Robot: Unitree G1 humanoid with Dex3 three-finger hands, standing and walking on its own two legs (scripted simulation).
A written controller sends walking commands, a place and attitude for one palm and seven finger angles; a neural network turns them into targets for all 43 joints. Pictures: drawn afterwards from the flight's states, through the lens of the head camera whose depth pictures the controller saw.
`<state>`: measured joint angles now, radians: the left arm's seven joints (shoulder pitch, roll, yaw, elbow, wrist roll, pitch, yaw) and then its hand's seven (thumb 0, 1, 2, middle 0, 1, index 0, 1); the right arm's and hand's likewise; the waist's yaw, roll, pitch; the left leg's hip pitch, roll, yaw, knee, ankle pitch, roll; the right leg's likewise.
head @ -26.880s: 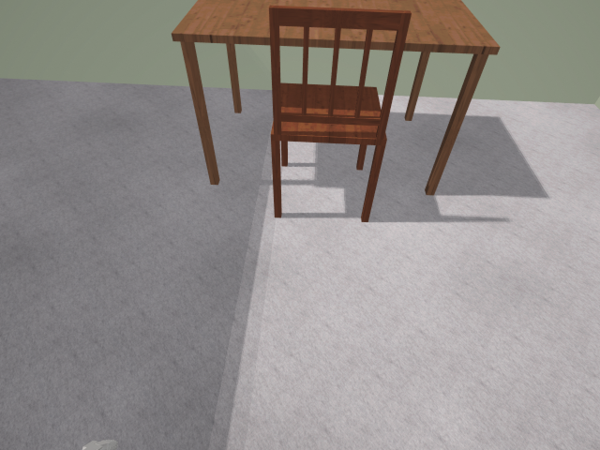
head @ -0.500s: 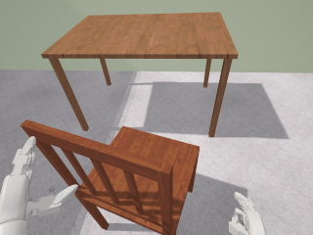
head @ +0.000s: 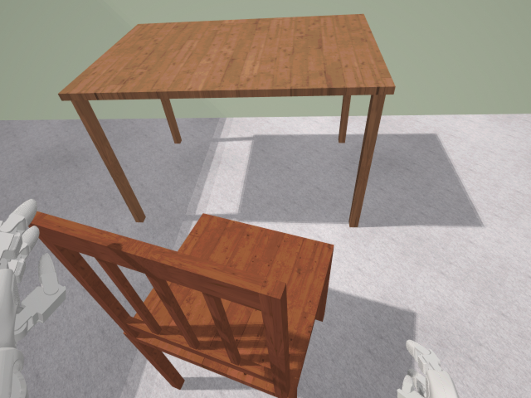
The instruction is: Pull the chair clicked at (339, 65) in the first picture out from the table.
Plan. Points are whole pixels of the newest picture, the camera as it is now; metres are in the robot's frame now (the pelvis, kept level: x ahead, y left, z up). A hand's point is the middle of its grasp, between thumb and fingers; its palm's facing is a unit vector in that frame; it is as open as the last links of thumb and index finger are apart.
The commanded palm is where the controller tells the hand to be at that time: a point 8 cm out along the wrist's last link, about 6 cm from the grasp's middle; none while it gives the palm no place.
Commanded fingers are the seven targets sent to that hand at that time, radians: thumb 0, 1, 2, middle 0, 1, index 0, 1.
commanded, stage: draw the hand back to the body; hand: left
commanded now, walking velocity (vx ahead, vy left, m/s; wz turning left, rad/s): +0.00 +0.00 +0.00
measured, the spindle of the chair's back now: (176, 313) +0.28 +0.21 -0.07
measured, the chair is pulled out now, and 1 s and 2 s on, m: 0.61 0.61 0.61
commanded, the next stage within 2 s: step back with the hand held close in 0.12 s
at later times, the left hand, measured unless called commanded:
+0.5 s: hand (58, 296) +0.18 +0.26 +0.15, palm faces +0.39 -0.76 -0.52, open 7.4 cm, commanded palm +0.12 +0.30 +0.18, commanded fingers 0.00 0.90 0.90 -0.20 -0.30 -0.20 -0.30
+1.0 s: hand (22, 342) +0.13 +0.27 +0.16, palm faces +0.46 -0.74 -0.48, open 7.4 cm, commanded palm +0.07 +0.30 +0.18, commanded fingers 0.00 0.90 0.90 -0.20 -0.30 -0.20 -0.30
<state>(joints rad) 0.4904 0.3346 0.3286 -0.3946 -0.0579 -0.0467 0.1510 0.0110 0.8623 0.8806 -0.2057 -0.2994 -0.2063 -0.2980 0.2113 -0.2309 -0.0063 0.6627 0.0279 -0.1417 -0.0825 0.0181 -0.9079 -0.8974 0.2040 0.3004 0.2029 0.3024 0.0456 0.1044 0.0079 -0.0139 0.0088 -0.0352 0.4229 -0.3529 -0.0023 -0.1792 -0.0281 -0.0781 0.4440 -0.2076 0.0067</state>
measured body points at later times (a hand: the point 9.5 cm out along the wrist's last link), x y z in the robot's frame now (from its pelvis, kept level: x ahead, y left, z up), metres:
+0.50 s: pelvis -0.03 +0.01 +0.00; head +0.00 -0.02 +0.45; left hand +0.16 +0.30 +0.18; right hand +0.15 -0.23 -0.10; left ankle -0.07 +0.12 -0.74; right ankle +0.02 -0.13 -0.74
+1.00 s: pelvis -0.07 +0.00 -0.01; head -0.06 +0.00 +0.44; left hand +0.10 +0.30 +0.18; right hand +0.09 -0.24 -0.09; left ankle -0.07 +0.12 -0.74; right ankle +0.02 -0.13 -0.74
